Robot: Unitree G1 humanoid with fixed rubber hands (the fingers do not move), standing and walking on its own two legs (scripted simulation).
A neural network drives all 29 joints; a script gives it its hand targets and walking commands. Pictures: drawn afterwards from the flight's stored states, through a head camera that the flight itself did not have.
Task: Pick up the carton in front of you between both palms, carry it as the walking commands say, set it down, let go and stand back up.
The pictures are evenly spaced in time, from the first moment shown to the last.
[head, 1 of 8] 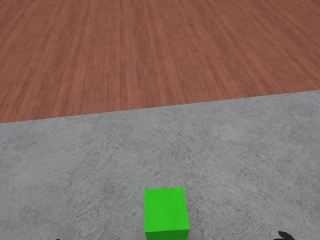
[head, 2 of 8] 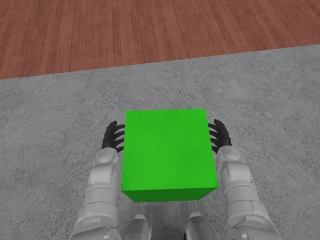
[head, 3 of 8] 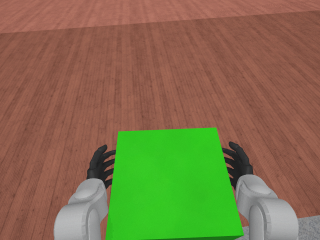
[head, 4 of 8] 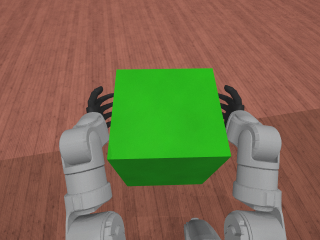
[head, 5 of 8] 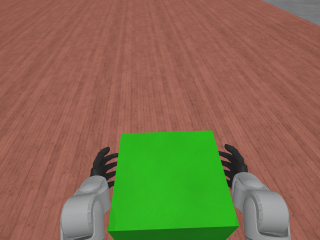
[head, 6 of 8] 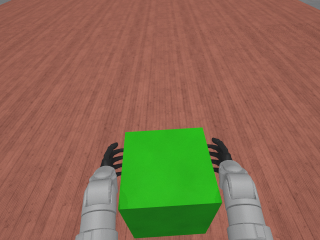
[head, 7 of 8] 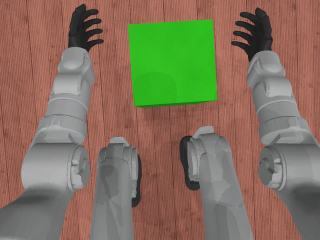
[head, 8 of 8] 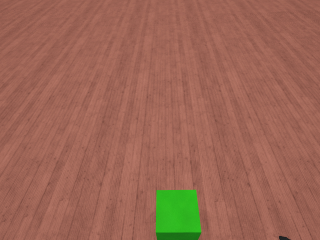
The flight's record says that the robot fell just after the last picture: no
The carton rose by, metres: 0.91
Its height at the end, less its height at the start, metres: +0.21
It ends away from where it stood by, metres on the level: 5.89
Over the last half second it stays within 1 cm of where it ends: yes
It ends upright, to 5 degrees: yes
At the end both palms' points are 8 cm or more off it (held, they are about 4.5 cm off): yes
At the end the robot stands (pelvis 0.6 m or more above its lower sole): yes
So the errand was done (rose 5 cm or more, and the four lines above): yes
